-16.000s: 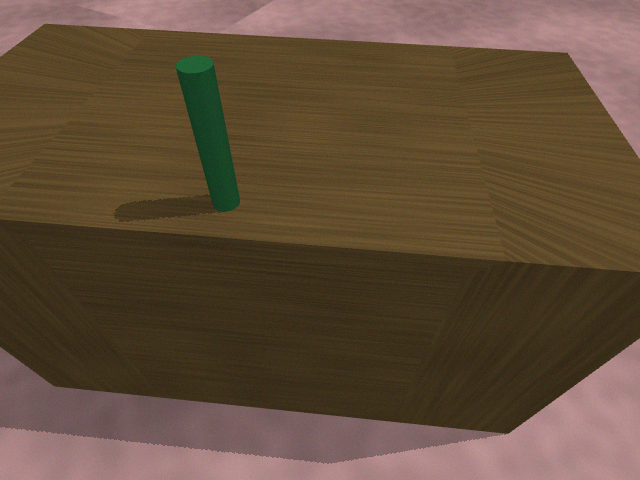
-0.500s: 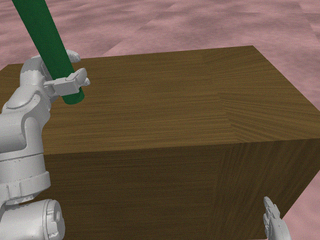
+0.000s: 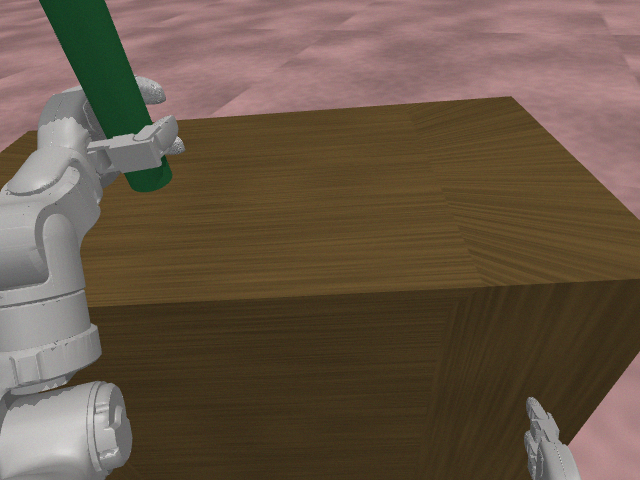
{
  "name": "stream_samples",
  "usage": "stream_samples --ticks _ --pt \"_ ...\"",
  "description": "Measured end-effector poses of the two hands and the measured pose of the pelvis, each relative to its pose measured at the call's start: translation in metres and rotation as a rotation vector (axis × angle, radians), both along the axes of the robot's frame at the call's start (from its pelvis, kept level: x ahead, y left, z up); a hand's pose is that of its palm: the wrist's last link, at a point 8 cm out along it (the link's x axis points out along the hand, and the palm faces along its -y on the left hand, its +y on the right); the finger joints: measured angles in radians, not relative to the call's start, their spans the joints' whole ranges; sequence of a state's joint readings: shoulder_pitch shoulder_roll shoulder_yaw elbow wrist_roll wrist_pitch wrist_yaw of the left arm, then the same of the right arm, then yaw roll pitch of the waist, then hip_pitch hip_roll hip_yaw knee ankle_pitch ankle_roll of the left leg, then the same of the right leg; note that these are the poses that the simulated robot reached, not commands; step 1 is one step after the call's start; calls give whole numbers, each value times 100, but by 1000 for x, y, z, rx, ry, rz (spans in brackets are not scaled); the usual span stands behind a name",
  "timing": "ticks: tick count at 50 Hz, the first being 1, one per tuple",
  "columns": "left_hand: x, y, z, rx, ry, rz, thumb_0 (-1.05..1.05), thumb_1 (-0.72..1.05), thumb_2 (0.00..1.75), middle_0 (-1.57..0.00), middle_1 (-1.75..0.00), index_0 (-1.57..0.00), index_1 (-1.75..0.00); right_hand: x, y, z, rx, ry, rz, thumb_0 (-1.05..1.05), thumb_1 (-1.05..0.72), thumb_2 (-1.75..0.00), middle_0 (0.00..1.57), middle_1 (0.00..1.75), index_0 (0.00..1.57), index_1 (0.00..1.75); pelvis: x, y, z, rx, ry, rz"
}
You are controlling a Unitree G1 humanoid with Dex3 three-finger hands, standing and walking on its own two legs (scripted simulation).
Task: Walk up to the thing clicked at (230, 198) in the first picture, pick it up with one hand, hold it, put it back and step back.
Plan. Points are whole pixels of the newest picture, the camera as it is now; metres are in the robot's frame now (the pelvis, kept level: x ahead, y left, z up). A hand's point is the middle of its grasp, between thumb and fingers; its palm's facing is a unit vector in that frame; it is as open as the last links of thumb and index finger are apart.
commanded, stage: hold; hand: left
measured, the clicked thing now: (104, 72) +0.34 +0.19 +0.38
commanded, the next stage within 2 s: none
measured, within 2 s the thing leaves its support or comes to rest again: neither
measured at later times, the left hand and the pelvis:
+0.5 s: hand (149, 119) +0.33 +0.15 +0.34, palm faces +0.13 -0.99 +0.01, open 5.8 cm; pelvis -0.01 -0.01 +0.00, yaw +0 degrees
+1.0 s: hand (148, 120) +0.32 +0.15 +0.35, palm faces +0.12 -0.99 +0.00, open 5.8 cm; pelvis -0.02 -0.01 +0.00, yaw +0 degrees
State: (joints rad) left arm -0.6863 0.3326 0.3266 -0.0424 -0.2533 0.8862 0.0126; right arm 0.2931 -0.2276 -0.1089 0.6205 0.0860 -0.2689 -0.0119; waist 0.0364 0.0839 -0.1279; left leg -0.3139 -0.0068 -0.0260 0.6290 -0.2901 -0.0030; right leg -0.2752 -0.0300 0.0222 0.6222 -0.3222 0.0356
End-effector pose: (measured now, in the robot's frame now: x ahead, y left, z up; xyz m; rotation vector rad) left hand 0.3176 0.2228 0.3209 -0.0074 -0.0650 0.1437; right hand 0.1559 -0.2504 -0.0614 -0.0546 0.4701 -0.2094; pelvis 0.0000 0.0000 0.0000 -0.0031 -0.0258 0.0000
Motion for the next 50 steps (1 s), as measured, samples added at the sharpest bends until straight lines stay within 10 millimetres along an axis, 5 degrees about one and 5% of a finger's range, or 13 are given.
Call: stream_samples --ticks 19,50 --pt "-16 -18 15 7 -6 -28 -1 8 118 -99 -114 -99 -117 -2 -3 6 16 -59 6 -2 55 -5 5 5 5 5 -9 -3 0 3 -10 0" --pt "-26 -20 23 14 -12 -27 -1 8 118 -99 -114 -99 -117 -12 -6 6 3 -76 -14 -2 55 -5 5 5 5 5 -21 -5 -2 5 -20 1"
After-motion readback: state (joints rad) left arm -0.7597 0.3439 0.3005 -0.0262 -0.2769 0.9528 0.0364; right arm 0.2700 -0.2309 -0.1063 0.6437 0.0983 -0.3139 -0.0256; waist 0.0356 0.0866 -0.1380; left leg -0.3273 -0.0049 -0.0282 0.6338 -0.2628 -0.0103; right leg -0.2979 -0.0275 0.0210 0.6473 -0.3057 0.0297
